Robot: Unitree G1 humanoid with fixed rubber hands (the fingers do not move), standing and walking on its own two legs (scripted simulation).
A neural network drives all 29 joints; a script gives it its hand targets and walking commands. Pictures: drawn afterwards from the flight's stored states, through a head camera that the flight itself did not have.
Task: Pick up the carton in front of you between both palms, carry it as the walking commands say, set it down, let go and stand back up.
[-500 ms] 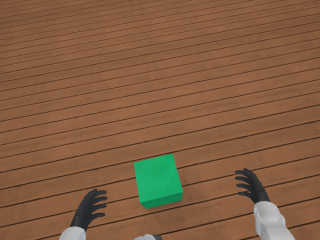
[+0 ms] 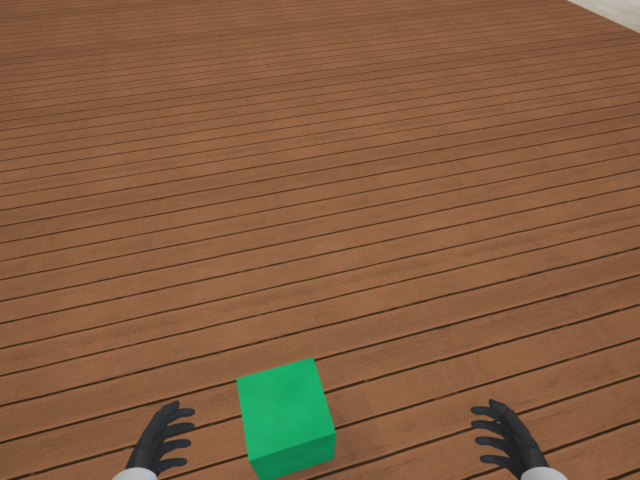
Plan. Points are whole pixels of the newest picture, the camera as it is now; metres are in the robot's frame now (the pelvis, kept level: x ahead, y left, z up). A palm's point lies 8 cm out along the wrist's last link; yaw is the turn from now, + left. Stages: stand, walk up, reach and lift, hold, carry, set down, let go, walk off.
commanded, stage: let go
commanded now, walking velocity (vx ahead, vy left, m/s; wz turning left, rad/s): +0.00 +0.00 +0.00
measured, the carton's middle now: (287, 420) +0.40 +0.11 -0.65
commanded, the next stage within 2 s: stand in 0.14 s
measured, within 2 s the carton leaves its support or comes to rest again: neither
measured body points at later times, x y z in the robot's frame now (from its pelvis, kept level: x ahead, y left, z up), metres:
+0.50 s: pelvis +0.01 +0.03 +0.00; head +0.02 +0.05 +0.45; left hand +0.15 +0.31 -0.11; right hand +0.13 -0.28 -0.08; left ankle +0.01 +0.13 -0.74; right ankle -0.04 -0.11 -0.74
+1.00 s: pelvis +0.01 +0.03 +0.00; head +0.01 +0.05 +0.45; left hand +0.14 +0.32 -0.12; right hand +0.12 -0.28 -0.09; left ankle +0.01 +0.13 -0.74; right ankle -0.04 -0.11 -0.74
